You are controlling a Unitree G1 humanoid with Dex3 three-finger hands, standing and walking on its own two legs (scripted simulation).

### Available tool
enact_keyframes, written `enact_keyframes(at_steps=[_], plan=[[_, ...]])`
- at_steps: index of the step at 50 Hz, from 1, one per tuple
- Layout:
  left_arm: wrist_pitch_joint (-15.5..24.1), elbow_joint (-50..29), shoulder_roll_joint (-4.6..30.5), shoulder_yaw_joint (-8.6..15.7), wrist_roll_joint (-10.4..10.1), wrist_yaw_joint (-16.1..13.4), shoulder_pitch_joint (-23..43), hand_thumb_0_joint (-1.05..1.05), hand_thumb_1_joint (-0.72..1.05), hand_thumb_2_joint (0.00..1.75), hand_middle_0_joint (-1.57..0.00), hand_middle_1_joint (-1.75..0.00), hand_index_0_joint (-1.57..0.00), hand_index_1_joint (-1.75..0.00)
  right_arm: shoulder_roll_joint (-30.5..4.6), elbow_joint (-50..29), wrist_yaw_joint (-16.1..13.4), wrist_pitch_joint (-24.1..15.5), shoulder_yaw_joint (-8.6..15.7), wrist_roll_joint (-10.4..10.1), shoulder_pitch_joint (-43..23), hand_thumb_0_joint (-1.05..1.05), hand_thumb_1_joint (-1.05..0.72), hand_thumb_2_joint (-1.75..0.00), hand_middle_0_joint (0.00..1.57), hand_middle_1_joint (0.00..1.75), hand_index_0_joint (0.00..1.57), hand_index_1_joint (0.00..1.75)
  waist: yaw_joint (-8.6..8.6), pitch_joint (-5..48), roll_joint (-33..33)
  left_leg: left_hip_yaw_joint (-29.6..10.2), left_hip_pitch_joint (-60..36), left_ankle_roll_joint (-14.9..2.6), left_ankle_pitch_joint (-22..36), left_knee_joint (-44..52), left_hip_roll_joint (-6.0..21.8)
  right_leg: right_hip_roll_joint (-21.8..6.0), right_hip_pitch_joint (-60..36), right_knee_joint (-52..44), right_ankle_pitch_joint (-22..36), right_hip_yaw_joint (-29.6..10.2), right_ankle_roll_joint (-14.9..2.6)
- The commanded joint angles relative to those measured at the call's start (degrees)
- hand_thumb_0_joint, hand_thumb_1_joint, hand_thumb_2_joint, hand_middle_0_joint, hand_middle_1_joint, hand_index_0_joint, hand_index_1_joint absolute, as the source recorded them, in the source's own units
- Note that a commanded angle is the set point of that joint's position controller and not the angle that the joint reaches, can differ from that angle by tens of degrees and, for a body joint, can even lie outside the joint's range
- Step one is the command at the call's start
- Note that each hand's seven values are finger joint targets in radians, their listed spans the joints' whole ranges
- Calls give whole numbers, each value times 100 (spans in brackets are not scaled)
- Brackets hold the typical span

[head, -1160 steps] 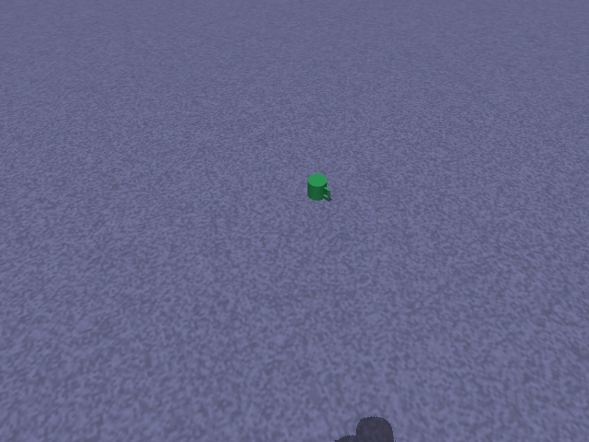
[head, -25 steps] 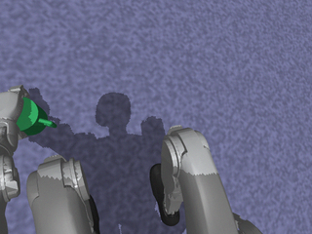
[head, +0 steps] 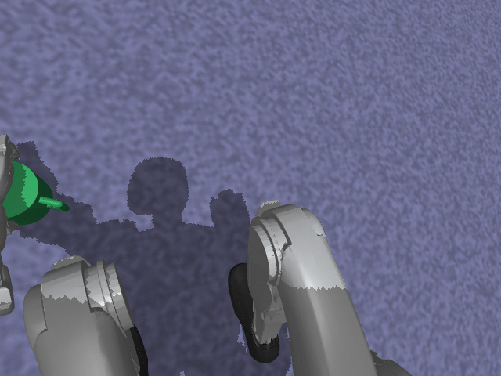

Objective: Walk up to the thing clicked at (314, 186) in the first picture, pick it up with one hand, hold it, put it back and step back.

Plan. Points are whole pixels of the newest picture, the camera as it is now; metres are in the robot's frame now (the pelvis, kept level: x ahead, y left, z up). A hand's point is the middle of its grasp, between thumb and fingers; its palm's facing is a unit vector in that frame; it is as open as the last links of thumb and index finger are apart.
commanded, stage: open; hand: left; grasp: from above
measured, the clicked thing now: (25, 197) +0.44 +0.26 -0.25
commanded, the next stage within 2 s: withdraw in 0.52 s
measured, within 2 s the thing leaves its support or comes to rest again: neither
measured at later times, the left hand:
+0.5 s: hand out of the picture +0.43 +0.29 -0.21, palm faces -0.44 -0.14 -0.89, open 13.2 cm
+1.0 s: hand out of the picture +0.44 +0.30 -0.13, palm faces -0.32 -0.06 -0.95, open 14.2 cm
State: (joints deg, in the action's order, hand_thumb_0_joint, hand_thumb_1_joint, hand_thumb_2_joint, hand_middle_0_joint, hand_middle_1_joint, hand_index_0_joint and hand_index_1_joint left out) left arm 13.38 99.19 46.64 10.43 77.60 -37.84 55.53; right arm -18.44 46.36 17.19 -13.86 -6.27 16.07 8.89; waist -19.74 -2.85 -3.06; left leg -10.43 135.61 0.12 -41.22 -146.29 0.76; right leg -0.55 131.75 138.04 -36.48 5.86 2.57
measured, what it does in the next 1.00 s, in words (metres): stands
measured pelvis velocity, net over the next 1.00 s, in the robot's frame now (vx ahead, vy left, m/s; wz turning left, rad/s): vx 0.00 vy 0.00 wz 0.05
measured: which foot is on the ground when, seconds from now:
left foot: down 0.00-1.00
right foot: down 0.00-1.00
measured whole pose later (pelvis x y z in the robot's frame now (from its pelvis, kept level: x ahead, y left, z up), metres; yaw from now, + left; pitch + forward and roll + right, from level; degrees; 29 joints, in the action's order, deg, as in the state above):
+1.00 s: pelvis +0.00 +0.00 +0.03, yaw +3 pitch +35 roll -8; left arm 6.7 76.2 37.5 6.6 70.7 -30.0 46.3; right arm -16.4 46.1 16.5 -8.4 -0.5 8.8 10.0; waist -14.3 6.2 0.6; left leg -7.0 132.5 0.0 -41.7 -139.0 1.1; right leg -1.1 130.1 133.0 -37.8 3.4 1.9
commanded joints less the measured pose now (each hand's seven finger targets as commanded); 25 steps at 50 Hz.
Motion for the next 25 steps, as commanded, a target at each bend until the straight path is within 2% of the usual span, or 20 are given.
enact_keyframes(at_steps=[1, 2, 3, 5, 6, 7, 8, 9, 10, 12, 13, 14, 16, 18, 19, 20, 22, 23, 25], plan=[[-33, -776, 1265, 79, -181, -253, 1879, 0, -47, 114, -10, -112, -10, -112, -1726, -2, 24, -56, 490, -36, 1051, 0, -89, -90, 20, 30, 20, 30, -179, 3533, 2411, 599, -2697, -118, 940, 1567, -78, 260, -1845, -1190, 1104, 717, -327], [-39, -832, 1158, -27, -187, -231, 1789, 0, -47, 114, -10, -113, -10, -113, -1695, -73, 38, -61, 460, -57, 1009, 0, -89, -90, 20, 30, 20, 30, -91, 3573, 2455, 627, -2735, -112, 952, 1596, -90, 283, -1860, -1203, 1083, 680, -355], [-70, -748, 1282, 143, -201, -262, 1595, 0, -49, 115, -10, -112, -9, -112, -1715, -10, 36, -47, 479, -49, 1036, 0, -89, -90, 20, 30, 20, 30, -35, 3691, 2349, 606, -2783, -104, 1067, 1638, -89, 287, -1963, -1211, 1177, 709, -341], [-101, -706, 1283, 177, -198, -214, 1619, 0, -46, 113, -10, -114, -10, -113, -1704, -21, 74, -56, 484, -23, 1137, 0, -89, -90, 20, 30, 20, 30, -135, 3618, 2282, 673, -2690, -132, 1110, 1509, -89, 295, -2044, -1228, 1237, 680, -333], [-118, -768, 1348, 254, -215, -216, 1600, 0, -48, 114, -10, -114, -9, -114, -1722, 37, 67, -36, 505, -44, 1166, 0, -89, -90, 20, 30, 20, 30, -86, 3708, 2294, 657, -2730, -132, 1156, 1555, -93, 290, -2090, -1229, 1269, 686, -327], [-106, -884, 951, -41, -262, -171, 1744, 0, -47, 114, -10, -113, -9, -113, -1667, -64, 84, -55, 481, -64, 1052, 0, -89, -90, 20, 30, 20, 30, -129, 3702, 2412, 620, -2826, -108, 1161, 1635, -111, 268, -1945, -1181, 1244, 707, -330], [-104, -698, 1095, 19, -282, -156, 1748, 0, -47, 111, -9, -114, -10, -113, -1680, 23, 88, -68, 486, -70, 1016, 0, -89, -90, 20, 30, 20, 30, -150, 3565, 2376, 580, -2808, -106, 997, 1605, -70, 275, -1852, -1171, 1142, 725, -337], [-110, -799, 1069, -25, -239, -121, 1714, 0, -46, 112, -9, -114, -10, -113, -1737, -43, 88, -72, 496, -69, 1065, 0, -89, -90, 20, 30, 20, 30, -160, 3650, 2412, 572, -2908, -100, 1120, 1649, -87, 268, -1868, -1193, 1216, 736, -314], [-97, -719, 1156, 1, -258, -126, 1745, 0, -47, 111, -9, -113, -9, -113, -1738, -36, 81, -69, 491, -110, 1015, 0, -89, -90, 20, 30, 20, 30, -114, 3576, 2381, 555, -2776, -106, 959, 1632, -73, 285, -1800, -1170, 1093, 721, -356], [-106, -694, 1309, 197, -198, -123, 1541, 0, -46, 111, -9, -113, -10, -112, -1754, 28, 73, -38, 529, -94, 1156, 0, -89, -90, 20, 30, 20, 30, -94, 3675, 2340, 600, -2848, -109, 1188, 1601, -91, 265, -1967, -1192, 1274, 704, -321], [-89, -716, 1132, 33, -214, -102, 1697, 0, -46, 111, -9, -114, -10, -113, -1700, -6, 101, -54, 497, -96, 1100, 0, -89, -90, 20, 30, 20, 30, -125, 3566, 2414, 624, -2784, -107, 1135, 1582, -96, 267, -1904, -1138, 1229, 687, -333], [-80, -695, 1194, 130, -216, -107, 1655, 0, -47, 110, -9, -114, -9, -113, -1702, 18, 102, -46, 501, -63, 1124, 0, -89, -90, 20, 30, 20, 30, -146, 3628, 2349, 611, -2825, -119, 1175, 1597, -89, 280, -1978, -1189, 1264, 717, -314], [-71, -661, 1177, 115, -235, -86, 1625, 0, -46, 111, -9, -114, -9, -113, -1701, -3, 96, -36, 499, -110, 1091, 0, -89, -90, 20, 30, 20, 30, -125, 3509, 2353, 576, -2758, -117, 1074, 1659, -91, 265, -1853, -1177, 1157, 725, -329], [-44, -577, 1121, 22, -200, -32, 1731, 0, -46, 113, -9, -115, -10, -115, -1691, -37, 101, -33, 472, -80, 1064, 0, -89, -90, 20, 30, 20, 30, -209, 3396, 2212, 612, -2635, -137, 895, 1593, -96, 265, -1852, -1229, 1026, 702, -335], [-33, -645, 1152, 54, -198, -24, 1752, 0, -46, 110, -9, -115, -10, -114, -1700, -23, 100, -31, 484, -78, 1127, 0, -89, -90, 20, 30, 20, 30, -236, 3413, 2182, 632, -2625, -157, 922, 1562, -106, 272, -1917, -1266, 1053, 700, -313], [-26, -614, 1179, 67, -230, -27, 1598, 0, -46, 112, -9, -115, -10, -114, -1741, -38, 83, -26, 506, -99, 1084, 0, -89, -90, 20, 30, 20, 30, -117, 3505, 2171, 619, -2656, -146, 982, 1607, -103, 275, -1931, -1276, 1073, 696, -325], [-1, -689, 1260, 138, -220, -49, 1528, 0, -45, 112, -9, -116, -10, -115, -1712, -37, 68, 1, 488, -97, 1117, 0, -89, -90, 20, 30, 20, 30, -79, 3673, 2259, 639, -2757, -139, 1117, 1618, -101, 284, -2086, -1273, 1177, 679, -329], [0, -667, 1139, 60, -210, -46, 1591, 0, -43, 111, -9, -116, -10, -115, -1710, -33, 75, -2, 494, -78, 1144, 0, -89, -90, 20, 30, 20, 30, -134, 3633, 2275, 615, -2810, -129, 1155, 1635, -109, 271, -2015, -1222, 1207, 717, -309], [3, -642, 1158, 53, -198, -37, 1654, 0, -43, 112, -10, -118, -11, -116, -1636, -22, 79, 12, 434, -62, 1122, 0, -89, -90, 20, 30, 20, 30, -185, 3634, 2244, 622, -2789, -141, 1107, 1556, -98, 293, -1991, -1221, 1197, 716, -307]])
